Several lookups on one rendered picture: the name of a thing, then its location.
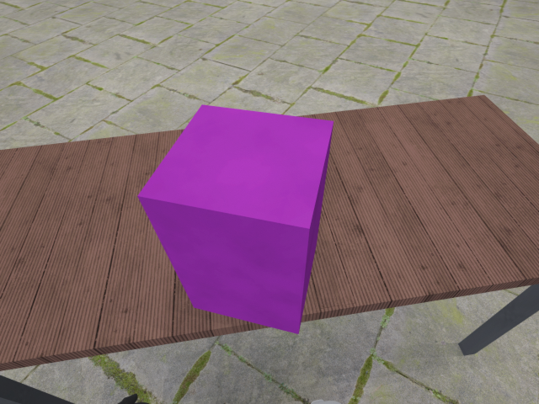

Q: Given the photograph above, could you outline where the carton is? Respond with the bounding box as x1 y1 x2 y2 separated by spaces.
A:
137 104 334 334

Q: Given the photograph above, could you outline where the table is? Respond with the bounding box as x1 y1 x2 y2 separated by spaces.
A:
0 95 539 404

